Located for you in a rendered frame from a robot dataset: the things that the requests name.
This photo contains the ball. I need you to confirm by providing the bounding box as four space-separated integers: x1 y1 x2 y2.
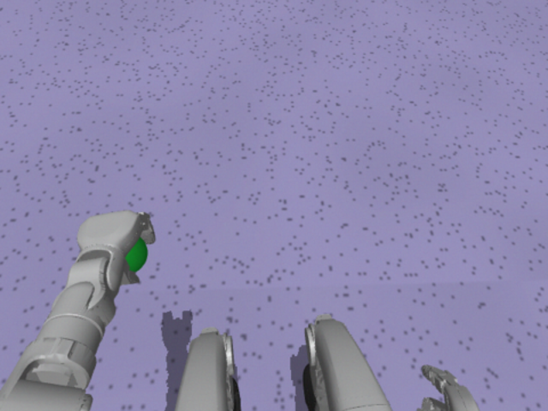
125 237 148 272

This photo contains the left robot hand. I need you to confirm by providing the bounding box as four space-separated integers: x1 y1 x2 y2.
77 210 155 285

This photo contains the left robot arm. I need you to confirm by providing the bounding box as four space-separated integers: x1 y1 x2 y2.
0 245 126 411

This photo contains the right robot hand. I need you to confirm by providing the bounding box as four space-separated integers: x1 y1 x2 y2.
417 365 480 411

